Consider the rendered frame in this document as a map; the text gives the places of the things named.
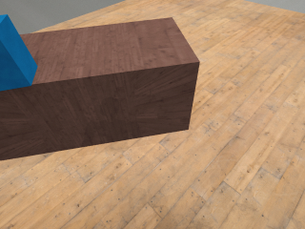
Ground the pedestal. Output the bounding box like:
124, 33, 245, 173
0, 17, 200, 161

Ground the carton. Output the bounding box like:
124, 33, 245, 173
0, 14, 38, 92

